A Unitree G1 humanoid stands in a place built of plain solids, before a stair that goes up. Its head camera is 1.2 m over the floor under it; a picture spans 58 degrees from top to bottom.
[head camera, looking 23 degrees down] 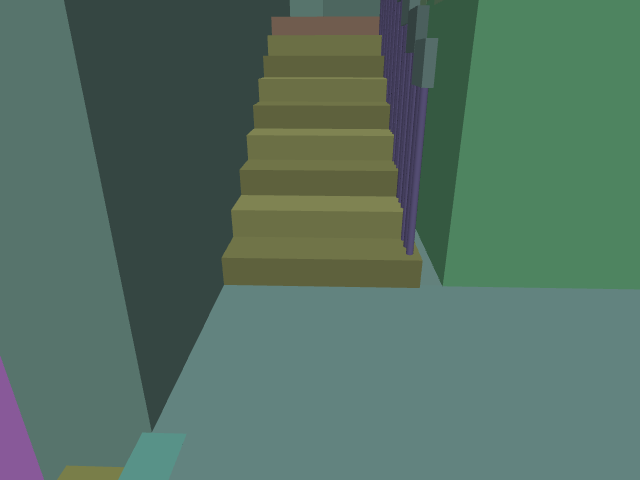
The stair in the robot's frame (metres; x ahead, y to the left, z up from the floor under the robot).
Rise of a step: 0.17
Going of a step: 0.31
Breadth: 1.11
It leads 2 degrees to the right of straight ahead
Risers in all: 9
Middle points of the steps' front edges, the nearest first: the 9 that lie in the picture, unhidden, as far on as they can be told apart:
2.15 -0.01 0.17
2.46 -0.02 0.34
2.77 -0.03 0.52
3.08 -0.04 0.69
3.38 -0.05 0.86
3.69 -0.06 1.03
4.00 -0.07 1.20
4.31 -0.08 1.38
4.61 -0.09 1.55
